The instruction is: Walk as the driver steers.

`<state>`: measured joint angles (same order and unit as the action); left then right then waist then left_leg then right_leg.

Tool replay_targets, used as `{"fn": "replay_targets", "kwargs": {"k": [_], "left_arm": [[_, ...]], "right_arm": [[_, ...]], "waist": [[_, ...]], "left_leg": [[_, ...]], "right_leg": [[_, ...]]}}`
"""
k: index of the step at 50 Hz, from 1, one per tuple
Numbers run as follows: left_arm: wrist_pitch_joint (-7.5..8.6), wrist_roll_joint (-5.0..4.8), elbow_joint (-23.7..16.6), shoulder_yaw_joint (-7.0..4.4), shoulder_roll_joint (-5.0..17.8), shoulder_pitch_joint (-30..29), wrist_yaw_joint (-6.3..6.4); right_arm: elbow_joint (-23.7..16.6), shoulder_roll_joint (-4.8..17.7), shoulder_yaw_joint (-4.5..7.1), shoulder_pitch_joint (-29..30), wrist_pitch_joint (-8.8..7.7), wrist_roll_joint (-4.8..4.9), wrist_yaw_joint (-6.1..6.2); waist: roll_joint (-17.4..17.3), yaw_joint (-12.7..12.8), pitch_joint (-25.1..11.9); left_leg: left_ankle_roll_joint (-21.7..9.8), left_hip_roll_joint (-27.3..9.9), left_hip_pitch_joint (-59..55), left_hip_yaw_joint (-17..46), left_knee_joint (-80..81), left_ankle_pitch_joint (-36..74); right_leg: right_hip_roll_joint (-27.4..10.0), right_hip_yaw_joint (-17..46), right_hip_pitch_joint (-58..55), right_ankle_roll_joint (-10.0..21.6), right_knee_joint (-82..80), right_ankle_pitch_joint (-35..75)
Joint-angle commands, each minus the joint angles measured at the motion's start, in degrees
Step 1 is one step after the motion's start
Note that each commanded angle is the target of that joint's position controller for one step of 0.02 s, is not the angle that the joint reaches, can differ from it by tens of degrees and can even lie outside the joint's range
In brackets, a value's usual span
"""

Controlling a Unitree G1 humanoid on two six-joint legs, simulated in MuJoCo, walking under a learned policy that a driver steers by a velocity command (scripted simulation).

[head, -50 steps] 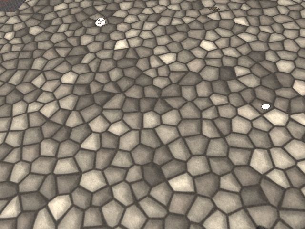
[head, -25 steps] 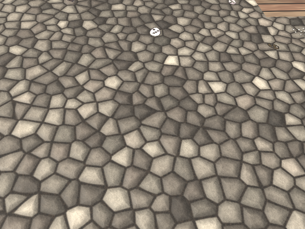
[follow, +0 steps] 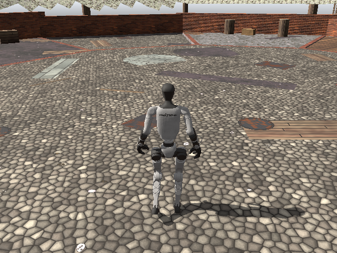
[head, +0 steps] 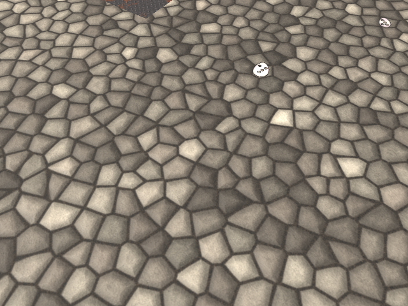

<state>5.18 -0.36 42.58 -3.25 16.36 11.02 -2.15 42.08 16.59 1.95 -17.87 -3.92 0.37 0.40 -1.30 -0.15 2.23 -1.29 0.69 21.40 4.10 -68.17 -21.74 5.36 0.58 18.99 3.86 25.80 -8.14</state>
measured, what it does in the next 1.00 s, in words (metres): walks ahead, turning right: left foot, then right foot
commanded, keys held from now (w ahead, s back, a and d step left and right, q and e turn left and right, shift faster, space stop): w+e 0.70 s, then w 0.04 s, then w+q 0.26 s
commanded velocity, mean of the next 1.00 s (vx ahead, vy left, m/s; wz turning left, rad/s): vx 0.50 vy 0.00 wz -0.36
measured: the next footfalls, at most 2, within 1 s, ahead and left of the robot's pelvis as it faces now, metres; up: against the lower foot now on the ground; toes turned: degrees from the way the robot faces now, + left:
left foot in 0.32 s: +0.35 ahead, +0.13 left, +0.00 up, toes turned -14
right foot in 0.82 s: +0.53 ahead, -0.21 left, +0.00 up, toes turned -28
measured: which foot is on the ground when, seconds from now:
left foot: up 0.00-0.30, down 0.32-0.84, up 0.86-1.00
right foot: down 0.00-0.32, up 0.34-0.80, down 0.82-1.00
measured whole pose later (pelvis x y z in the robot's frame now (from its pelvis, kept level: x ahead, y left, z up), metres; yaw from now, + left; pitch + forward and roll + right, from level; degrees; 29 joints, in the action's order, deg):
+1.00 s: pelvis +0.50 -0.11 +0.01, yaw -24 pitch +0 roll +0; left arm 3.8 0.4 40.6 -2.9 14.8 12.8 -1.8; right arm 46.6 18.1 3.1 -15.6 -3.6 1.9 -0.4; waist -2.1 -0.3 3.0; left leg 0.1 -6.0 29.5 3.0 -66.1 -18.1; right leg 2.1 -5.1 14.1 4.0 24.3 -10.8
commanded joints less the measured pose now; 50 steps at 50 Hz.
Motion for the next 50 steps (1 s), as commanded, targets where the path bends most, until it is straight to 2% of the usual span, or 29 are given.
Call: {"fn": "replay_targets", "kwargs": {"k": [1,3,6,10,13,15,16,17,18,19,20,21,23,25,28,32,36,38,39,40,41,42,43,44,45,46,47,48,50], "left_arm": [[0.09,0.28,-3.28,-1.44,6.23,1.93,0.75],[-0.01,-0.51,-2.71,-1.68,7.08,2.61,1.34],[-0.47,-1.01,-2.09,-2.57,9.53,4.17,2.2],[-1.56,-1.69,-0.82,-2.85,10.07,9.09,2.67],[-2.21,-1.61,-0.77,-2.95,9.87,9.83,2.85],[-2.41,-1.09,-1.3,-2.21,7.32,9.49,2.71],[-2.18,-0.16,-2.49,-0.83,3.43,9.38,2.42],[-1.47,-1.36,-4.27,0.35,-0.22,16.54,2.45],[-1.49,-2.61,-3.64,-0.59,5.21,16.47,2.7],[-1.88,-2.39,-3.82,-1.55,8.48,11.16,2.81],[-2.25,-1.64,-4.24,-1.76,8.43,8.08,2.88],[-2.46,-1.08,-4.78,-1.88,7.81,6.49,2.73],[-3.2,-1.35,-5.44,-1.8,5.7,5.92,2.11],[-3.8,-1.17,-6.37,-1.38,3.88,4.46,1.79],[-3.88,-0.77,-7.9,-0.87,2.92,0.92,1.23],[-3.15,-0.85,-9.59,-0.19,2.24,-5.87,-0.26],[-3.11,-1.02,-12.35,-0.13,2.72,-11.62,-1.31],[-3.04,-0.61,-13.07,-0.51,3.38,-11.31,-1.37],[-3.09,-0.31,-12.63,-1.27,4.76,-8.24,-1.14],[-3.15,-0.3,-10.54,-2.66,7.13,-0.29,-0.71],[-3.47,-0.28,-8.07,-4.25,10.63,8.78,0.25],[-3.44,0.58,-7.12,-5.18,17.27,13.63,1.25],[-2.98,0.58,-7.99,-4.13,14.14,15.23,1.29],[-2.39,0.64,-7.05,-3.02,11.1,12.32,0.92],[-1.98,0.28,-6.22,-2.49,9.45,9.04,0.85],[-1.63,0.25,-5.78,-1.86,7.17,5.44,0.75],[-1.09,0.58,-5.9,-1.35,5.26,2.91,0.57],[-0.52,0.87,-5.7,-1.33,4.61,1.52,0.47],[0.84,0.99,-4.36,-1.65,4.68,0.67,0.49]], "right_arm": [[-6.06,6.02,1.67,1.79,-2.32,-1.08,-0.3],[-6.77,4.44,1.0,3.01,-2.03,-1.42,-0.28],[-8.68,2.54,-0.13,10.24,-2.31,-1.49,-0.49],[-10.1,3.96,0.36,16.33,-2.86,-0.26,-1.03],[-10.44,6.13,1.58,15.73,-3.21,0.24,-1.01],[-8.88,8.01,2.97,8.34,-3.42,-0.08,-0.51],[-8.19,11.23,3.96,0.02,-3.43,-0.95,0.02],[-6.75,15.86,5.04,-4.2,-2.38,-1.6,-0.09],[-6.09,12.1,4.59,-4.31,-2.03,-0.74,-0.58],[-6.54,8.16,3.56,-1.91,-2.01,-0.49,-0.52],[-6.56,6.53,2.94,0.98,-1.92,-0.81,-0.57],[-6.17,5.06,2.47,3.1,-1.83,-1.11,-0.66],[-5.33,4.25,2.36,4.67,-2.15,-1.39,-0.57],[-4.23,5.06,2.83,4.42,-2.66,-0.88,-0.57],[-2.51,7.19,3.63,3.78,-2.72,-0.79,-0.39],[-0.72,9.32,4.11,2.67,-2.07,-0.3,-0.01],[1.6,11.13,4.68,-0.64,-1.06,0.88,-0.05],[2.78,12.15,4.84,-2.1,-0.43,1.47,-0.16],[3.37,12.97,4.89,-2.33,-0.11,1.71,-0.16],[3.75,12.87,4.52,-1.68,0.25,1.88,-0.07],[3.55,11.09,3.49,-1.89,0.04,1.29,0.1],[1.11,3.6,0.81,-6.88,-0.78,-0.55,-0.64],[2.69,6.13,1.05,-6.46,-2.07,1.0,-1.0],[0.77,10.63,2.67,0.1,-2.35,3.18,-1.24],[-0.33,9.71,2.41,2.89,-2.42,3.17,-1.11],[0.12,8.79,2.42,3.65,-2.15,1.82,-0.71],[0.84,8.47,2.7,1.94,-1.3,1.29,-0.6],[1.89,7.37,2.61,-0.5,-0.34,1.4,-0.65],[2.57,5.01,2.33,-1.81,1.07,1.49,-0.46]], "waist": [[4.4,-0.24,-3.24],[5.37,-0.66,-2.4],[5.16,1.52,-0.92],[5.42,3.83,-1.44],[6.61,2.16,-2.06],[6.52,-2.11,-5.24],[0.5,-5.71,-12.37],[-16.43,-3.03,-19.14],[-14.63,-3.59,-16.32],[-8.14,-4.77,-9.42],[-4.6,-3.95,-5.73],[-4.38,-2.81,-3.23],[-6.21,-1.14,-1.27],[-5.17,-0.84,-0.71],[-2.9,-1.21,-0.22],[-1.69,-3.38,1.1],[-1.38,-4.47,2.74],[-2.1,-2.94,1.39],[-2.96,-0.37,-0.95],[-2.39,4.72,-5.19],[-1.14,9.07,-10.3],[12.48,6.27,-19.23],[10.43,8.48,-28.33],[6.74,8.86,-18.64],[6.61,6.51,-11.2],[5.0,4.14,-7.32],[6.43,1.9,-5.25],[7.13,0.37,-5.0],[5.61,-0.97,-3.51]], "left_leg": [[1.25,-5.5,14.34,1.98,5.13,3.07],[2.95,-5.45,13.01,0.16,12.51,2.55],[4.25,-3.85,7.84,-1.25,25.93,14.58],[4.86,-0.9,1.8,-0.01,35.81,24.66],[3.17,-0.96,-2.25,1.01,39.54,20.42],[0.26,-2.53,-13.7,0.75,42.61,16.96],[-3.46,-12.06,-26.18,9.54,42.69,12.36],[-12.08,-24.66,-40.74,33.48,47.51,2.0],[-13.33,-25.84,-38.62,42.0,51.07,-11.36],[-11.02,-22.87,-32.82,33.4,51.89,-10.03],[-9.46,-20.06,-26.88,24.83,52.25,-1.43],[-8.92,-17.63,-22.38,19.12,53.39,5.31],[-8.11,-15.03,-16.85,11.03,56.25,12.43],[-9.07,-15.08,-15.69,6.57,58.16,17.35],[-9.8,-15.78,-16.99,1.3,59.33,23.07],[-8.2,-14.8,-17.74,-6.24,59.62,25.45],[-6.87,-16.58,-22.7,-9.31,57.78,29.22],[-6.59,-17.32,-24.5,-10.07,53.38,43.57],[-6.25,-17.25,-24.75,-10.6,48.42,53.34],[-5.07,-15.7,-22.19,-12.48,39.14,58.31],[-3.15,-13.42,-11.69,-13.48,26.39,49.92],[0.79,-4.67,12.55,-12.75,2.29,6.02],[0.76,0.04,16.98,0.66,-8.12,-13.6],[0.29,-2.77,21.5,2.73,-9.81,-10.17],[0.01,-5.56,21.78,1.1,-5.91,-5.08],[0.36,-7.56,19.97,0.5,-2.14,-0.96],[0.71,-8.91,16.34,1.0,0.03,2.63],[1.13,-9.31,12.92,1.24,0.38,5.33],[2.11,-9.28,12.18,1.52,1.75,8.2]], "right_leg": [[-15.39,23.38,-12.96,12.3,-13.9,5.62],[-14.71,20.08,-8.73,12.96,-15.12,8.48],[-11.8,15.28,-2.66,10.71,-15.53,7.6],[-11.76,17.24,-3.06,8.0,-12.49,2.69],[-13.14,21.71,-6.5,5.82,-7.36,-1.18],[-9.82,20.44,-4.43,3.13,1.29,0.0],[-6.23,15.86,1.36,0.94,17.12,-6.69],[0.37,8.02,18.29,-2.19,35.1,-26.09],[-4.06,8.27,26.54,-2.98,44.36,-24.82],[-6.09,8.34,28.03,-3.27,47.11,-19.2],[-7.76,7.02,26.38,-3.7,46.44,-14.83],[-9.06,6.92,24.96,-4.03,44.11,-12.06],[-10.83,5.82,21.21,-4.25,41.14,-9.18],[-11.23,5.01,21.38,-4.78,38.31,-7.01],[-11.75,4.85,22.74,-5.3,30.32,-0.92],[-10.81,1.52,19.23,-4.17,17.98,8.92],[-9.56,-0.92,17.92,-1.63,11.56,5.86],[-6.7,-2.83,12.63,0.72,9.37,-0.11],[-4.61,-4.01,6.7,2.09,8.08,-2.59],[-2.6,-5.05,-5.02,3.86,4.19,0.36],[-5.09,-1.0,-21.66,5.54,4.64,3.8],[-23.42,26.44,-44.66,14.0,4.07,0.51],[-30.51,43.28,-44.97,18.31,-4.3,-3.05],[-27.68,32.65,-37.58,14.63,-5.82,-1.69],[-24.79,23.35,-28.94,12.07,-6.96,1.11],[-22.09,17.9,-21.99,10.17,-8.64,3.34],[-20.12,13.53,-16.63,9.08,-10.94,5.79],[-19.42,10.96,-13.22,8.83,-13.36,6.02],[-19.37,6.51,-9.97,9.17,-16.51,9.68]]}}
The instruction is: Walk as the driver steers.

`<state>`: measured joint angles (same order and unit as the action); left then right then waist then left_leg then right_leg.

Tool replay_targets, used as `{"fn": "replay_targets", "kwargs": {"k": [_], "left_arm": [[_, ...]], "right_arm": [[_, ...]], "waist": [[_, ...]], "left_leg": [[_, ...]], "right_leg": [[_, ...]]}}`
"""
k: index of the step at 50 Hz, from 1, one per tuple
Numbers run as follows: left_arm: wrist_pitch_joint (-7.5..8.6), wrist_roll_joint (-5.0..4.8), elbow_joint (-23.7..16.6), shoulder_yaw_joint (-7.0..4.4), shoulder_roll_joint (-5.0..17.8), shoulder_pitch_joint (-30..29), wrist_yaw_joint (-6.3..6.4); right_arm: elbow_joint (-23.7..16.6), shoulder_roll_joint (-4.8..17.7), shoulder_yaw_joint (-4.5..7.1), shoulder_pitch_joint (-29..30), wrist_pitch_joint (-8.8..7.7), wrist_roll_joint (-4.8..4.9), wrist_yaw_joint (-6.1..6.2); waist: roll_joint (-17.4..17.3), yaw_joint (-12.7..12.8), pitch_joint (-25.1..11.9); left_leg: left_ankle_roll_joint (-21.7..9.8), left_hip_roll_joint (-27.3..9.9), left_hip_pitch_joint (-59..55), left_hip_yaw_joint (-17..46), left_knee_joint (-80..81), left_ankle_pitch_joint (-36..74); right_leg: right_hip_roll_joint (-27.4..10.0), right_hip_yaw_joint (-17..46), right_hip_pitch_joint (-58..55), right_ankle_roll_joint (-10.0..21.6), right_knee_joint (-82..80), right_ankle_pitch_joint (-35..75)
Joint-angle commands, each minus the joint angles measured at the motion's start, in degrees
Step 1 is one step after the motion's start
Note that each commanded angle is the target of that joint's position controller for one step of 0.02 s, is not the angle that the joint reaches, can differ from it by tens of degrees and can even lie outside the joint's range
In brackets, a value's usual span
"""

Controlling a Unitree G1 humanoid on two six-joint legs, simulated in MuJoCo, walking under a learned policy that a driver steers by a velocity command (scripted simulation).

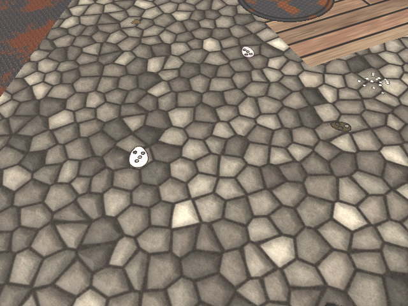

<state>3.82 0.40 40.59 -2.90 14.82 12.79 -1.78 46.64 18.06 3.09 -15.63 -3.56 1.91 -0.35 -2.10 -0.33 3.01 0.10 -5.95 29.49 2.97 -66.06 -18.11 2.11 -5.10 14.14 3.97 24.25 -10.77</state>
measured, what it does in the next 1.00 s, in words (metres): walks ahead, turning left: left foot, then right foot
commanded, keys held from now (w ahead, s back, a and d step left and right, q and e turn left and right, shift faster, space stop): w+q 0.68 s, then w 0.32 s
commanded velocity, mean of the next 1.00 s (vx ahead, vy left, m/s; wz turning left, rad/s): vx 0.50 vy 0.00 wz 0.42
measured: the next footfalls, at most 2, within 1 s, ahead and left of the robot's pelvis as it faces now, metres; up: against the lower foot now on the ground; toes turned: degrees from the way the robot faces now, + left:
left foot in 0.36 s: +0.35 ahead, +0.17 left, +0.00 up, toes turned +14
right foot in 0.84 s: +0.68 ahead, +0.07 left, +0.00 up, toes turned +29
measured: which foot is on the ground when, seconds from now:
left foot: up 0.00-0.34, down 0.36-0.86, up 0.88-1.00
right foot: down 0.00-0.38, up 0.40-0.82, down 0.84-1.00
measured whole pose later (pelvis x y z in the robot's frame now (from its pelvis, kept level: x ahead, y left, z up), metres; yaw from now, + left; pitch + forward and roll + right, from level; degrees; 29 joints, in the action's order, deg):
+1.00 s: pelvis +0.57 +0.12 +0.00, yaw +29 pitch +1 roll -1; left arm 5.9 0.3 43.8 -3.0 15.3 13.0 -1.6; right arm 42.0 16.7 2.8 -17.6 -2.7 0.8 0.4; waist -2.2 0.3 0.8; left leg -1.8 0.9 23.9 4.5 -66.3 -21.0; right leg 3.0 -0.7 17.4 2.5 25.9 -9.8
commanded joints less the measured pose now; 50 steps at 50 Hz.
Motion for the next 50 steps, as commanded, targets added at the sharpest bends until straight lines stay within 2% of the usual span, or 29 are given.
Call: {"fn": "replay_targets", "kwargs": {"k": [1,3,7,12,15,16,17,18,19,20,21,22,23,24,25,28,33,36,38,40,41,42,43,44,45,46,47,48,50], "left_arm": [[2.57,0.49,-1.66,-2.17,6.5,-1.18,0.31],[2.81,0.82,-0.18,-2.35,6.71,-0.26,0.89],[2.54,0.44,1.44,-2.62,8.17,0.71,1.72],[0.66,-0.84,4.49,-3.46,10.28,5.32,2.27],[-0.83,-1.28,4.64,-4.03,12.36,4.39,2.87],[-1.3,-1.39,4.43,-4.22,13.17,3.86,3.18],[-1.76,-1.51,4.19,-4.22,13.55,3.08,3.42],[-1.7,-1.54,3.79,-3.74,12.82,2.65,3.7],[-0.69,0.51,1.38,-1.65,6.06,7.73,3.22],[1.68,0.02,0.02,-0.36,4.61,7.22,2.29],[3.29,-2.4,-1.31,-1.7,9.73,-0.25,1.43],[4.17,-3.01,-2.51,-1.48,9.56,-2.85,1.26],[4.39,-1.73,-1.91,-1.49,8.99,-2.94,1.69],[3.98,-0.54,-1.44,-1.97,9.58,-2.18,1.96],[3.25,-0.16,-1.3,-2.17,9.57,-1.16,1.88],[1.62,0.56,-1.51,-1.74,7.4,-1.1,2.09],[1.79,0.09,-4.27,-0.51,4.85,-12.04,1.72],[2.57,-0.73,-5.04,-0.62,5.84,-15.2,0.77],[3.15,-0.66,-5.1,-1.0,7.04,-15.23,0.14],[3.6,-0.63,-4.81,-1.51,8.15,-13.18,-0.06],[3.83,-0.51,-3.97,-1.95,8.71,-9.93,0.1],[4.09,-0.04,-2.53,-2.86,10.39,-4.3,0.42],[4.18,0.66,-1.66,-3.52,13.15,4.36,0.75],[3.44,0.62,1.16,-4.98,17.82,10.27,0.34],[3.32,-1.28,1.41,-3.7,12.41,10.74,-0.16],[3.06,-1.36,0.92,-2.75,9.29,7.66,0.04],[2.62,-0.56,0.29,-2.25,8.57,4.45,0.2],[2.35,-0.18,0.5,-1.82,7.59,2.76,0.28],[2.53,0.2,0.88,-1.15,6.1,1.84,0.48]], "right_arm": [[-2.34,3.14,1.17,-2.93,1.08,-0.06,0.47],[-3.31,2.64,1.16,-0.16,1.16,-0.27,0.59],[-5.13,1.05,0.43,6.01,0.5,-0.63,-0.7],[-9.55,0.57,-0.14,13.83,0.49,-0.7,-2.63],[-11.29,2.25,0.71,12.66,0.81,-0.69,-3.51],[-11.04,3.59,1.48,9.45,1.09,-0.69,-3.48],[-9.75,5.8,2.79,2.78,1.29,-0.57,-3.17],[-7.59,9.17,4.71,-6.53,1.58,-0.47,-2.29],[-6.9,15.8,6.34,-10.2,1.86,-0.33,-1.13],[-8.96,15.35,5.58,-9.33,0.95,-0.44,-1.5],[-8.9,10.75,4.29,-8.62,0.3,-0.95,-1.74],[-8.89,9.06,3.79,-5.9,-0.16,-0.95,-1.67],[-9.42,7.43,3.26,-2.0,-0.26,-0.77,-1.58],[-10.32,5.7,2.66,0.78,-0.3,-1.18,-1.33],[-11.18,5.26,2.42,2.05,-0.28,-1.75,-1.11],[-10.95,6.88,2.87,1.55,-0.59,-1.42,-0.25],[-9.35,8.17,3.26,-2.11,0.22,-0.78,1.12],[-7.95,7.99,3.2,-4.66,0.55,-0.57,1.29],[-7.04,6.99,2.92,-5.91,0.7,-0.66,1.42],[-6.59,7.16,3.05,-5.63,0.94,-0.98,1.45],[-6.66,6.92,2.97,-4.83,1.12,-1.03,1.36],[-6.92,5.34,2.38,-4.58,1.13,-1.24,1.18],[-7.96,3.03,1.28,-5.0,1.11,-2.05,1.13],[-8.2,-0.62,0.24,-13.76,0.44,-0.41,1.09],[-7.26,4.11,0.77,-12.32,0.09,0.06,1.22],[-8.25,7.09,1.6,-5.3,-0.04,0.17,1.12],[-9.37,6.65,1.41,-0.96,-0.16,-0.52,1.18],[-10.25,5.91,1.44,1.58,-0.52,-1.45,0.98],[-9.99,4.21,1.35,0.47,-0.57,-1.41,0.52]], "waist": [[5.84,-0.86,-2.92],[5.32,-0.23,-1.17],[4.63,2.01,0.9],[3.5,4.83,3.71],[5.69,2.42,0.61],[6.83,0.29,-2.14],[6.76,-3.64,-5.96],[4.6,-8.67,-10.75],[-9.37,-5.54,-16.28],[-10.11,-4.35,-24.94],[-3.81,-7.34,-20.0],[-1.44,-5.71,-12.86],[2.54,-2.87,-8.3],[1.76,-0.82,-6.27],[0.37,0.58,-5.81],[0.18,1.38,-4.82],[-2.4,-2.71,-2.91],[-3.27,-4.24,-2.78],[-3.65,-4.19,-2.72],[-5.18,-2.78,-2.36],[-5.59,-0.79,-3.16],[-4.57,1.95,-6.98],[0.78,5.44,-15.4],[19.71,2.48,-21.42],[15.55,4.23,-18.31],[9.74,5.42,-10.34],[5.51,4.52,-6.61],[4.38,3.57,-3.24],[7.39,1.41,-3.25]], "left_leg": [[1.16,-2.56,5.51,3.21,1.15,6.61],[1.68,-2.14,8.88,4.27,6.29,12.19],[0.88,-0.91,8.02,0.8,20.53,23.3],[-1.89,0.01,12.3,-2.81,29.08,19.68],[-4.81,3.81,6.84,-7.2,30.15,11.5],[-6.1,6.07,1.85,-8.9,29.58,8.48],[-7.75,8.55,-7.2,-9.8,30.71,7.82],[-10.12,9.49,-22.62,-7.21,34.44,10.78],[-18.15,-4.66,-44.05,17.6,35.24,9.32],[-26.53,-13.57,-53.57,46.02,46.22,-0.48],[-22.44,-12.3,-50.85,40.1,49.42,-1.28],[-19.97,-10.2,-42.94,32.08,49.62,1.98],[-18.01,-7.57,-34.31,25.59,49.76,8.29],[-17.14,-5.6,-28.01,21.19,50.68,14.28],[-17.0,-4.4,-24.07,19.51,51.91,17.54],[-17.27,-2.41,-17.8,14.38,53.41,25.16],[-13.01,1.78,-14.49,10.63,52.31,17.73],[-12.31,-0.31,-17.18,13.45,50.61,13.33],[-11.78,-2.39,-21.49,16.07,47.77,12.92],[-11.01,-4.06,-24.31,18.08,45.11,16.56],[-10.22,-3.32,-24.64,17.79,42.22,21.34],[-8.75,-0.23,-23.88,15.72,34.97,27.06],[-6.68,3.26,-17.36,11.97,19.75,19.6],[-1.98,12.41,3.88,5.62,0.22,-8.07],[-1.75,9.95,12.33,8.84,-6.77,-14.32],[-2.02,7.56,14.96,8.46,-8.47,-9.41],[-2.07,5.24,13.75,5.72,-6.99,-5.38],[-1.92,3.48,13.28,4.65,-3.54,-2.42],[-1.57,1.16,8.56,3.48,1.4,0.59]], "right_leg": [[-15.91,9.9,-4.45,8.78,-16.0,13.52],[-15.31,6.0,-5.69,8.0,-16.85,15.31],[-14.31,-0.57,-7.79,6.03,-18.26,15.41],[-18.01,-3.46,-18.35,5.22,-15.38,19.92],[-18.6,-5.7,-22.2,3.39,-7.09,41.3],[-18.28,-6.34,-22.46,2.66,-1.24,50.49],[-17.08,-7.26,-20.24,1.54,8.4,54.38],[-14.61,-8.1,-11.83,-0.67,22.32,47.25],[-7.21,-7.25,11.76,-4.4,43.93,6.19],[2.1,6.25,25.55,-5.48,56.2,-24.22],[-1.71,11.6,31.52,-4.0,57.2,-20.16],[-4.22,10.88,32.28,-2.8,52.87,-14.93],[-6.59,10.4,29.47,-2.92,47.36,-11.38],[-8.07,10.39,25.38,-3.44,43.25,-8.86],[-8.58,10.45,22.13,-4.08,41.69,-7.3],[-8.0,8.58,20.16,-6.99,34.68,-3.43],[-4.09,7.77,16.55,-8.67,12.94,13.7],[-3.16,8.41,14.51,-7.95,7.22,17.18],[-3.46,9.23,14.5,-6.43,4.8,15.3],[-3.42,8.7,12.75,-4.32,3.85,10.03],[-2.68,7.33,8.5,-2.91,1.95,8.74],[-3.21,7.26,-0.22,-0.89,1.08,8.98],[-11.68,16.41,-14.75,2.86,2.6,8.32],[-22.94,42.81,-33.12,12.85,-2.53,-4.51],[-24.14,50.93,-32.67,12.52,-7.51,-19.04],[-22.15,42.81,-25.99,10.14,-8.43,-19.46],[-19.74,35.94,-19.34,8.71,-9.08,-13.56],[-17.83,31.67,-13.96,8.91,-10.48,-7.51],[-14.7,25.61,-9.58,8.28,-12.36,1.24]]}}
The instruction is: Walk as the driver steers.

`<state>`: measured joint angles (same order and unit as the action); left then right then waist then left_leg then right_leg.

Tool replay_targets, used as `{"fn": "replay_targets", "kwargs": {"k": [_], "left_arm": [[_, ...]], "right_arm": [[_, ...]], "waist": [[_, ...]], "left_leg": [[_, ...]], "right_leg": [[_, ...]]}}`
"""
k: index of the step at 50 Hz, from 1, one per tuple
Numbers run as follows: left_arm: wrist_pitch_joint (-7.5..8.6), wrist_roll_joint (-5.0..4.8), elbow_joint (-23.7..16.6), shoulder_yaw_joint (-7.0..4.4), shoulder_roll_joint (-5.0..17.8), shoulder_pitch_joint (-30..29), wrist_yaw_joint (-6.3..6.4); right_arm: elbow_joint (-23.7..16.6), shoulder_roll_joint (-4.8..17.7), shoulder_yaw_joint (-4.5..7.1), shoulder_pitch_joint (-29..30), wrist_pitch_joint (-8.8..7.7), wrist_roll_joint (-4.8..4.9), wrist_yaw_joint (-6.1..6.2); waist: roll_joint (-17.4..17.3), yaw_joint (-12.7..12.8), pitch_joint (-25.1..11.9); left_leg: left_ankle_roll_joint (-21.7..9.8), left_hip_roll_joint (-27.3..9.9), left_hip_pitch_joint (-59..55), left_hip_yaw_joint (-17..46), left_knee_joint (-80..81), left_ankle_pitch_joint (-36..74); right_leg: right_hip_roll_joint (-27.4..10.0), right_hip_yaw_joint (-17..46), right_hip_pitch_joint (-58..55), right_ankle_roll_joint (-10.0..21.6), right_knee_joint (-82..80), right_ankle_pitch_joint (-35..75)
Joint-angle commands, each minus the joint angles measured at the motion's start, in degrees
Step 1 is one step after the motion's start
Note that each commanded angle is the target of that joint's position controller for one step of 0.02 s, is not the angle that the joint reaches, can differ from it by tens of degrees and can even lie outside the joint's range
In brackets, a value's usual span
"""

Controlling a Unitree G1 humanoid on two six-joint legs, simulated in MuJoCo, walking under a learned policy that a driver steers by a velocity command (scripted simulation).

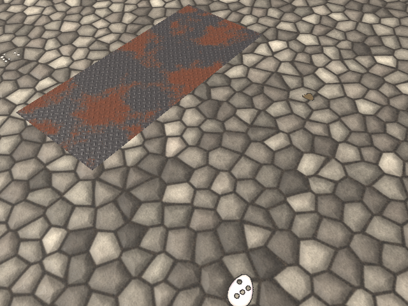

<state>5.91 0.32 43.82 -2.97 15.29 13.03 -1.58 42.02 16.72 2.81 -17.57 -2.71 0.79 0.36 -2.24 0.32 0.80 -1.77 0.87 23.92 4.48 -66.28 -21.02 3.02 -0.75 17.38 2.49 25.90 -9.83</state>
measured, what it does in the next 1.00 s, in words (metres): walks ahead, turning right: left foot, then right foot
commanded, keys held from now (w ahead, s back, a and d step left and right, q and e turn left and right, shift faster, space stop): w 0.02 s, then e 0.84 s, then no key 0.08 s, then q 0.06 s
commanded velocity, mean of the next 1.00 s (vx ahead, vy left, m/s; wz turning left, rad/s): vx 0.13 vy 0.00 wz -0.38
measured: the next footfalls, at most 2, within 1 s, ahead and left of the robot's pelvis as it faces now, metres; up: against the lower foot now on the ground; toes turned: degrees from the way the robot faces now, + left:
left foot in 0.30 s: +0.31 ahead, +0.12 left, +0.00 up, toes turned -9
right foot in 0.72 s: +0.19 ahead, -0.12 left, +0.00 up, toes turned -22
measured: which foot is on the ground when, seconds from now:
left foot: up 0.00-0.28, down 0.30-0.72, up 0.74-1.00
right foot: down 0.00-0.30, up 0.32-0.70, down 0.72-1.00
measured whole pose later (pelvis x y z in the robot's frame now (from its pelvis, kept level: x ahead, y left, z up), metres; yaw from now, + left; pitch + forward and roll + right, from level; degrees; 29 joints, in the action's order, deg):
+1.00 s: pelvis +0.18 -0.02 +0.01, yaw -28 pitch +2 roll +2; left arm -1.3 0.4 37.5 -2.7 16.2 10.9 1.9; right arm 45.2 18.3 5.4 -6.9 1.2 0.1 2.0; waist -1.7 0.0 2.1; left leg 4.7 -0.4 28.7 2.1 -53.0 -17.9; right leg 2.5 4.8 15.5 3.0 25.4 -11.2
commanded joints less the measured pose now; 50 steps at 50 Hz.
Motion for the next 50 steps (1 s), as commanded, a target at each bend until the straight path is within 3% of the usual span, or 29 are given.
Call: {"fn": "replay_targets", "kwargs": {"k": [1,4,6,8,11,14,15,16,17,18,19,20,22,24,27,31,34,35,36,37,38,39,40,41,42,45,47,50], "left_arm": [[0.53,-0.09,-1.91,-1.06,5.71,2.05,0.33],[0.15,-0.57,-0.58,-1.45,8.15,2.41,0.76],[-0.76,-0.9,0.34,-1.92,9.59,3.11,1.32],[-1.71,-1.37,1.5,-2.16,10.27,5.37,1.81],[-3.19,-1.94,2.26,-2.47,10.67,7.01,2.5],[-4.03,-2.2,0.87,-2.67,10.41,3.72,3.21],[-3.91,-1.71,-0.02,-2.15,8.45,3.9,3.15],[-3.55,-0.05,-1.79,-0.97,4.66,5.39,2.95],[-3.67,-0.89,-0.88,-0.21,3.38,15.03,2.82],[-4.74,-1.65,0.68,-1.65,8.77,15.25,2.93],[-5.91,-2.0,-0.09,-2.47,10.25,10.62,3.28],[-7.25,-1.96,-0.26,-2.72,9.81,8.81,3.84],[-9.28,-1.37,-1.14,-2.89,8.55,8.5,4.42],[-9.66,-1.18,-2.18,-2.75,6.91,8.16,4.38],[-9.4,-0.81,-4.44,-2.21,5.73,4.24,3.59],[-9.4,-0.91,-6.42,-2.2,6.91,1.55,2.09],[-9.54,-0.85,-6.32,-2.75,7.5,3.45,1.23],[-9.51,-0.59,-5.68,-3.26,8.31,4.96,1.31],[-9.46,-0.39,-5.73,-4.21,11.31,6.31,1.81],[-9.47,-0.62,-7.8,-5.31,17.85,5.3,3.05],[-8.21,1.82,-9.09,-5.05,17.82,5.48,2.41],[-6.97,2.2,-9.04,-4.63,16.32,3.24,2.11],[-6.31,0.94,-9.32,-4.36,14.73,-0.4,2.32],[-6.21,-0.17,-9.83,-3.6,12.42,-2.48,2.58],[-6.27,-0.56,-10.16,-3.17,11.72,-3.66,2.96],[-6.37,-0.15,-10.49,-2.32,9.79,-2.83,3.61],[-6.44,-0.25,-10.12,-2.23,9.65,-1.92,3.82],[-6.5,0.65,-9.41,-1.28,7.57,-3.25,3.63]], "right_arm": [[-5.16,4.52,1.42,1.84,-1.31,-0.19,-0.31],[-6.78,2.04,0.51,5.69,-1.41,-1.55,0.06],[-6.9,0.85,0.0,7.98,-1.72,-1.58,-0.08],[-7.1,1.43,0.2,11.1,-1.76,-1.16,-0.33],[-8.27,2.78,0.75,14.78,-1.69,-0.95,-0.56],[-6.88,5.35,2.03,10.05,-2.22,-1.49,-0.44],[-6.49,7.57,2.67,7.18,-2.48,-2.29,0.05],[-6.79,11.5,3.39,2.66,-2.1,-3.41,0.85],[-6.98,10.25,3.06,2.39,-0.75,-3.05,0.56],[-7.34,7.01,2.48,3.83,0.23,-1.85,0.32],[-7.62,4.78,1.8,6.74,0.72,-1.32,0.41],[-7.46,4.07,1.43,10.02,1.05,-1.39,0.43],[-6.92,5.29,1.75,14.14,1.31,-2.3,0.44],[-6.21,5.11,1.91,15.21,1.12,-2.63,0.74],[-5.02,6.0,2.37,15.11,1.15,-2.04,1.42],[-3.61,8.57,3.24,14.46,2.01,-1.33,1.29],[-2.53,9.47,3.58,15.09,2.62,0.17,1.09],[-1.59,8.34,3.41,13.49,2.84,0.5,1.09],[-0.34,5.99,2.97,10.59,3.11,0.1,0.85],[-2.3,2.97,2.01,9.39,3.2,-2.79,0.39],[-4.24,5.59,2.88,16.76,2.93,-2.28,1.1],[-4.15,6.88,3.45,17.77,3.08,-0.96,1.51],[-3.01,6.9,3.77,15.6,3.36,-0.74,1.97],[-1.58,7.05,4.02,14.16,3.64,-1.24,2.47],[-1.33,7.02,4.14,13.26,3.67,-1.63,2.61],[-0.75,6.01,3.91,11.72,3.19,-0.72,2.2],[-0.9,4.9,3.31,12.83,3.11,-0.59,1.98],[0.07,3.53,2.28,12.14,3.2,-0.58,1.03]], "waist": [[8.05,0.41,-1.47],[6.55,0.01,-0.33],[6.9,0.57,-1.92],[7.43,1.86,-2.96],[8.01,2.3,-2.86],[8.09,-1.49,-4.48],[5.58,-2.39,-7.55],[-5.0,-2.88,-14.36],[-15.31,-0.3,-22.33],[-9.0,-0.81,-20.4],[-5.75,-0.82,-13.95],[-4.01,0.06,-10.11],[-6.26,1.87,-5.48],[-6.93,2.21,-4.66],[-5.51,1.06,-5.87],[-5.48,0.14,-6.71],[-4.99,2.17,-6.34],[-3.44,2.45,-6.21],[4.49,2.05,-4.44],[22.78,-0.96,-3.15],[17.95,4.22,-4.64],[12.57,2.89,-3.56],[10.02,0.72,-2.96],[8.88,0.05,-3.49],[9.72,-0.68,-3.87],[9.35,-0.81,-6.54],[9.39,0.13,-6.38],[10.47,0.64,-6.53]], "left_leg": [[0.64,-5.96,13.51,1.1,3.62,3.66],[3.23,-5.24,11.47,-1.73,14.49,5.3],[4.05,-3.4,6.7,-2.92,22.84,12.43],[4.46,-1.09,3.3,-3.12,28.82,19.82],[3.76,0.49,1.58,-1.36,34.66,21.0],[1.16,-0.06,-7.33,-0.52,42.61,25.32],[-1.15,-4.23,-15.83,1.47,44.04,34.71],[-6.25,-17.15,-30.57,11.38,39.24,59.03],[-15.1,-28.36,-38.55,23.39,38.35,62.09],[-14.65,-25.92,-33.13,23.29,41.54,47.08],[-12.51,-22.18,-27.97,17.84,43.5,36.12],[-11.33,-19.61,-21.98,13.91,45.88,28.38],[-10.97,-16.59,-10.01,7.44,50.42,20.79],[-11.43,-15.55,-7.05,2.93,52.02,19.91],[-12.16,-16.88,-9.03,0.0,51.76,21.46],[-11.89,-18.96,-10.89,-1.78,50.82,21.09],[-8.46,-18.66,-11.12,-4.06,46.3,18.53],[-5.62,-16.93,-9.08,-6.06,42.54,14.67],[-0.45,-12.79,-3.16,-10.8,32.89,6.94],[6.24,-3.48,12.74,-15.2,14.76,-15.41],[5.8,-0.4,15.57,-4.71,5.02,-17.78],[4.6,-1.6,15.64,-2.02,1.49,-12.5],[4.01,-2.3,16.03,-1.16,1.77,-7.01],[4.27,-2.71,15.58,-0.79,1.89,-4.01],[4.85,-2.22,13.83,-0.91,0.89,-1.38],[5.9,-1.24,11.73,-1.03,2.89,2.46],[6.54,-1.67,10.91,-0.99,9.7,3.33],[6.76,-3.49,2.68,-1.62,19.64,3.56]], "right_leg": [[-15.07,19.15,-12.3,10.05,-14.68,3.15],[-14.26,13.38,-9.24,11.2,-13.86,29.15],[-11.89,9.07,-8.02,9.51,-12.14,36.16],[-10.71,8.19,-8.21,8.15,-10.6,35.67],[-11.41,11.48,-9.95,6.98,-6.67,30.61],[-10.34,15.01,-9.11,4.08,0.57,23.29],[-7.04,13.93,-5.6,1.88,6.95,18.22],[-1.66,9.96,5.21,-1.12,21.92,-5.23],[1.67,7.29,14.43,-3.36,34.77,-34.03],[-1.57,8.2,16.1,-4.75,40.98,-30.81],[-3.02,6.5,19.02,-5.78,43.55,-26.79],[-4.53,5.76,19.19,-6.75,43.64,-23.3],[-5.55,4.17,13.7,-7.99,42.93,-17.66],[-5.62,2.59,11.06,-8.06,39.37,-14.74],[-7.21,2.11,9.11,-7.15,30.59,-11.42],[-7.03,-0.14,4.15,-5.15,21.62,-9.89],[-5.25,-2.7,-2.04,-2.12,9.68,-4.97],[-3.91,-2.53,-6.05,-0.43,5.09,-2.08],[-7.75,5.31,-10.4,2.65,-2.6,6.28],[-22.45,26.04,-16.32,10.99,-4.98,23.51],[-25.09,31.05,-9.67,17.55,-8.42,18.52],[-21.77,26.34,-8.35,15.24,-9.08,13.18],[-18.89,22.76,-8.16,11.75,-8.5,9.89],[-17.31,20.83,-8.5,9.66,-7.99,9.34],[-16.12,19.49,-7.51,9.31,-7.57,12.07],[-14.62,17.4,-10.48,9.48,-6.58,16.62],[-14.38,17.3,-12.51,9.46,-6.04,16.42],[-14.01,15.29,-10.18,9.51,-6.04,12.91]]}}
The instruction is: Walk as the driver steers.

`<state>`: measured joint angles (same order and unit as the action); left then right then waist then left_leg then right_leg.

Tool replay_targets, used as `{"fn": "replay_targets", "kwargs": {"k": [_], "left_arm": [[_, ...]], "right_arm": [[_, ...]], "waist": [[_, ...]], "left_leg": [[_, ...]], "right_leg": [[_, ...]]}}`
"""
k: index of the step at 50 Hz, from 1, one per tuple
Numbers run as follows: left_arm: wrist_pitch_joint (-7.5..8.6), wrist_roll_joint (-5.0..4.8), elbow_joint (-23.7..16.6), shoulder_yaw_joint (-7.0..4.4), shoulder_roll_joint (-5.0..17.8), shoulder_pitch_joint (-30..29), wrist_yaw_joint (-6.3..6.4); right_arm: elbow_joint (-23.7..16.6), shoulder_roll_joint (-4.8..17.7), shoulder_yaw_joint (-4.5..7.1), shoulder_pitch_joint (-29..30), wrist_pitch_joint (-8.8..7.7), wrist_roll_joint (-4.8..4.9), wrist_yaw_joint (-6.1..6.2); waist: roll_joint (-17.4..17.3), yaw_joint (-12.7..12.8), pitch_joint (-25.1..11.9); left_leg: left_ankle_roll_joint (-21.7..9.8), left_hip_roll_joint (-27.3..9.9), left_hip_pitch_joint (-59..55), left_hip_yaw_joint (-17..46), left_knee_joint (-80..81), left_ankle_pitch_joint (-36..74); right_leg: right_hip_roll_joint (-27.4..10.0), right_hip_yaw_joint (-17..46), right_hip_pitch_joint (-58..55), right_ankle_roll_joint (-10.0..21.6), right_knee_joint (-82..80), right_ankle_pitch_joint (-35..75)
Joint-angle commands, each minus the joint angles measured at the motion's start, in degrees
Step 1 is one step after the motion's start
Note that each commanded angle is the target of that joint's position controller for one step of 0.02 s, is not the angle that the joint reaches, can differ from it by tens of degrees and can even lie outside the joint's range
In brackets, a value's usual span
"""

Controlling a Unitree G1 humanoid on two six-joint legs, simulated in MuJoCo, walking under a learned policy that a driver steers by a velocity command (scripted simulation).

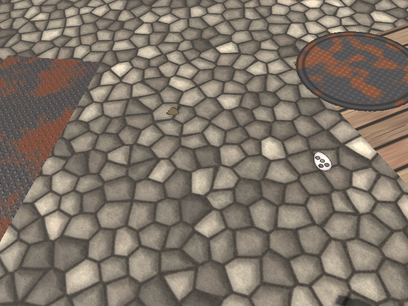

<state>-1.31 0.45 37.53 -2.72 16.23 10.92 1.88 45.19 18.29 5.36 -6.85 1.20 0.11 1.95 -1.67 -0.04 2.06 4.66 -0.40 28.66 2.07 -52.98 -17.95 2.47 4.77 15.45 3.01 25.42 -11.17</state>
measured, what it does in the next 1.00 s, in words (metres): steps to the left, turning left: left foot, then left foot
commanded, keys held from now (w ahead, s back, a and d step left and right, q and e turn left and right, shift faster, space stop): q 0.40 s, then w+q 0.32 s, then w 0.02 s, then w+e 0.26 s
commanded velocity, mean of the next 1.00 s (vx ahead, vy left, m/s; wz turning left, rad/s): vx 0.19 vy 0.00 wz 0.28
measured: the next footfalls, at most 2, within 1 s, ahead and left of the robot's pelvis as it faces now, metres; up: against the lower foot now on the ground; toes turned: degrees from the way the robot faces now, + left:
left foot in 0.12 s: +0.05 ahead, +0.16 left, +0.00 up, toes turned +1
left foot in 0.70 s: +0.04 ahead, +0.20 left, +0.00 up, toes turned +23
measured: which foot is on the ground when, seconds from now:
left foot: up 0.00-0.10, down 0.12-0.36, up 0.38-0.68, down 0.70-1.00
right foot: down 0.00-0.70, up 0.72-1.00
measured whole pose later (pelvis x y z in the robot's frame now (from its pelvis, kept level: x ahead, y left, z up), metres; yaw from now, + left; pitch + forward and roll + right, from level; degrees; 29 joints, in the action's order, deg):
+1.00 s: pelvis +0.13 +0.15 +0.00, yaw +20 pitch +2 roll +0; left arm 3.9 -1.3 41.7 -3.5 17.0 9.4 -2.5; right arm 44.7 14.7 2.1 -19.7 -4.0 -0.4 0.1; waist 2.7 -2.6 0.8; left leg -3.7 3.3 -3.0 -3.3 -11.5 -16.5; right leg -4.9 -0.4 40.8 -0.3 42.4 4.1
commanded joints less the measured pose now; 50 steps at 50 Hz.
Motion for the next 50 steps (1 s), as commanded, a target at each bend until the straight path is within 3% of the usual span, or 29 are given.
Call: {"fn": "replay_targets", "kwargs": {"k": [1,5,7,8,9,11,13,15,17,18,19,20,21,22,24,27,30,32,34,35,36,37,38,39,41,42,44,47,50], "left_arm": [[0.76,0.85,-2.53,-1.16,5.96,-1.33,-0.14],[1.03,0.61,0.29,-0.65,6.11,-2.55,-1.35],[1.63,0.7,1.38,-1.05,7.17,-0.18,-1.08],[2.05,1.38,1.16,-1.44,7.74,2.28,-0.98],[2.12,1.51,0.81,-1.41,7.06,0.22,-0.47],[1.38,0.82,0.27,-1.89,6.46,-2.88,0.53],[0.36,0.54,-0.11,-2.14,5.11,-2.51,0.77],[0.28,0.49,-0.33,-2.62,4.64,-1.91,0.54],[0.45,0.48,-0.04,-3.41,5.61,-0.14,0.23],[0.43,0.59,0.26,-3.93,6.92,1.29,0.19],[0.5,0.82,0.42,-4.39,8.73,2.06,0.15],[0.95,1.12,-0.38,-4.17,8.47,0.84,0.39],[1.57,1.21,-0.87,-3.75,7.86,1.78,0.62],[2.13,0.74,-1.01,-3.71,7.96,0.77,0.78],[2.89,-0.55,-0.4,-4.11,9.22,-0.06,0.94],[3.24,-0.52,0.23,-4.51,10.28,1.5,0.7],[3.74,-1.49,1.28,-5.19,12.01,2.44,-0.64],[3.63,-2.26,1.86,-5.32,12.4,1.58,-1.48],[3.72,-2.03,2.3,-4.31,9.31,1.53,-1.88],[4.03,-0.66,1.3,-2.96,5.56,-0.4,-2.16],[5.16,0.27,-4.68,-1.97,2.68,-5.32,-1.74],[6.63,-1.97,-4.72,-2.68,6.87,-6.78,-1.97],[7.36,-3.28,-4.15,-2.97,8.46,-5.38,-2.68],[7.6,-2.46,-2.16,-3.18,9.15,-3.06,-2.85],[7.11,-0.55,0.21,-3.39,8.78,-1.38,-3.06],[6.75,-0.73,0.7,-3.04,7.58,-0.56,-3.43],[6.19,-1.04,1.06,-2.47,6.24,-0.97,-3.75],[6.14,-1.67,-0.16,-1.19,3.57,-5.73,-4.06],[6.34,-2.16,-1.85,-0.39,2.34,-10.97,-5.04]], "right_arm": [[-2.83,1.81,-0.53,1.24,-0.71,0.11,-0.88],[-2.01,2.7,-0.84,-0.65,-1.09,0.3,-1.66],[-3.0,6.95,-0.33,-0.5,-1.45,-0.6,-1.43],[-3.17,11.01,0.6,0.07,-1.39,-0.09,-1.18],[-2.69,10.45,0.94,0.13,-1.24,0.93,-1.35],[-3.1,7.99,0.43,0.45,-1.29,0.61,-1.28],[-3.63,7.81,0.44,0.45,-1.48,0.48,-1.12],[-4.14,7.68,0.5,0.08,-1.28,0.69,-0.74],[-5.34,6.85,0.37,1.1,-0.82,1.04,-0.48],[-5.9,5.81,0.14,1.27,-0.59,1.2,-0.45],[-6.22,4.68,-0.12,0.24,-0.33,1.09,-0.62],[-6.63,5.17,0.21,0.0,-0.11,0.71,-0.89],[-6.79,6.86,1.01,0.55,0.21,0.86,-1.15],[-6.92,6.48,1.18,0.53,0.57,1.42,-1.48],[-7.62,4.47,0.4,3.2,0.88,1.6,-2.13],[-8.83,2.76,-0.5,4.79,0.22,1.48,-3.5],[-9.06,2.47,-0.83,4.3,-0.37,1.37,-4.36],[-7.78,3.11,-0.46,0.54,-0.41,1.48,-4.55],[-4.11,5.58,1.07,-8.56,-0.18,1.7,-3.92],[-2.2,9.83,2.9,-17.05,-0.25,2.14,-3.17],[-3.99,18.18,4.02,-19.02,-1.64,1.14,-3.12],[-4.74,13.55,2.57,-17.48,-3.43,0.74,-3.65],[-4.88,9.57,1.14,-14.43,-4.46,0.66,-3.54],[-5.39,6.31,0.1,-11.66,-4.99,0.78,-3.41],[-6.25,4.26,-0.94,-6.99,-5.03,-0.02,-2.9],[-6.3,5.46,-0.71,-7.07,-5.35,-0.48,-2.6],[-5.63,5.66,-0.65,-8.58,-5.8,-0.59,-2.08],[-4.57,5.85,-0.81,-10.1,-6.01,-0.64,-1.53],[-2.73,6.87,-0.56,-13.33,-6.26,-0.41,-1.2]], "waist": [[10.19,1.35,-7.31],[8.58,0.04,-3.67],[4.32,0.89,-3.68],[-2.22,3.94,-4.61],[-6.17,2.78,-4.85],[-7.59,1.47,-4.23],[-8.89,1.3,-3.84],[-7.33,1.15,-4.88],[-1.96,1.48,-5.21],[3.33,1.6,-5.01],[10.25,1.29,-4.89],[13.91,1.29,-5.53],[9.62,1.99,-5.8],[5.91,1.01,-5.02],[6.91,2.04,-1.21],[7.8,3.37,-1.7],[8.34,3.21,-2.07],[8.27,0.76,-2.26],[5.2,-3.16,-4.06],[-3.94,-7.04,-5.82],[-16.8,-6.82,-6.03],[-7.33,-7.79,-5.69],[-8.23,-5.17,-1.72],[-6.06,-3.38,0.26],[-4.24,-0.93,0.94],[-5.79,-0.47,0.15],[-2.55,-0.85,-0.35],[-1.67,-2.64,1.48],[-1.76,-4.85,4.06]], "left_leg": [[0.22,-2.57,-5.54,0.23,9.34,0.03],[-1.65,-1.5,-15.27,-2.09,25.26,6.59],[-3.91,-4.79,-17.98,2.98,28.68,22.89],[-6.41,-7.13,-18.35,5.97,25.8,30.03],[-9.1,-7.29,-14.59,8.41,27.39,23.83],[-11.11,-8.98,-11.55,13.58,30.49,18.29],[-11.85,-8.96,-10.8,15.93,30.21,16.98],[-11.53,-7.94,-9.62,16.31,28.59,15.81],[-9.03,-4.57,-5.56,12.72,23.63,12.51],[-6.7,-1.45,-1.74,8.44,18.01,8.4],[-4.5,1.68,1.75,3.15,10.48,1.44],[-3.17,0.53,4.5,0.74,-1.35,-14.23],[-2.74,-1.28,7.56,2.15,-11.46,-17.44],[-3.03,-3.48,9.54,3.2,-13.59,-14.13],[-3.09,-5.3,11.92,1.64,-8.31,-7.5],[-3.23,-4.68,5.46,-2.33,1.03,-4.96],[-4.65,-2.88,-3.39,-6.1,11.47,-4.85],[-6.04,-1.24,-10.79,-8.71,18.67,-0.41],[-8.47,2.37,-25.27,-10.33,23.13,-0.03],[-12.48,-3.92,-35.76,1.89,27.83,-3.03],[-24.11,-18.81,-42.17,38.58,38.65,-16.03],[-27.36,-22.48,-40.14,42.38,43.42,-20.89],[-25.13,-21.35,-37.45,35.52,43.14,-17.81],[-22.08,-18.46,-34.26,27.56,41.79,-11.08],[-17.49,-13.36,-28.01,15.92,42.62,3.81],[-17.39,-12.99,-26.48,12.82,43.08,12.1],[-16.6,-11.56,-26.6,6.31,43.61,22.56],[-14.18,-8.98,-24.35,-1.12,45.58,23.85],[-13.26,-10.52,-25.23,-3.91,48.12,22.08]], "right_leg": [[-13.33,9.32,-6.38,9.18,-5.76,13.06],[-12.59,8.89,-2.15,7.79,-4.71,7.84],[-9.29,7.18,-2.57,3.35,-1.38,4.31],[-4.96,3.33,-1.8,1.27,1.28,1.6],[-1.7,-1.8,-3.41,-1.05,3.56,0.58],[-1.0,-4.36,-3.79,-2.18,7.34,-1.25],[-0.83,-4.32,-3.06,-1.65,7.96,-2.62],[-1.53,-4.07,-4.28,-0.85,7.01,-2.39],[-5.02,-2.0,-7.22,0.9,2.88,-0.39],[-9.42,2.06,-9.32,3.28,-1.0,1.74],[-17.54,9.84,-10.73,7.78,-5.42,7.38],[-25.32,15.56,-10.79,12.95,-7.1,15.29],[-27.94,17.29,-11.1,15.57,-8.93,13.77],[-26.65,15.07,-11.19,14.02,-10.24,3.19],[-22.55,9.65,-10.97,9.98,-14.17,-12.23],[-19.3,1.32,-10.03,7.6,-15.34,-12.16],[-18.88,-4.11,-7.92,7.03,-14.49,-10.6],[-19.2,-6.6,-5.01,6.07,-11.38,-12.41],[-16.58,-11.92,3.26,2.85,-0.29,-11.82],[-12.27,-16.94,13.16,-1.21,19.47,-11.03],[-2.21,-12.62,35.93,-5.25,39.51,-24.87],[-4.39,-2.12,40.85,-4.36,46.17,-22.93],[-7.01,-1.74,42.35,-2.83,45.64,-16.76],[-9.22,-2.3,40.12,-2.32,43.51,-10.69],[-11.16,-2.49,32.86,-2.51,37.49,-2.07],[-10.7,-3.39,30.57,-3.19,36.67,1.69],[-10.1,-3.95,29.47,-4.16,32.73,7.05],[-7.81,-5.17,25.69,-3.85,19.85,15.57],[-5.88,-6.13,23.36,-2.6,10.98,20.04]]}}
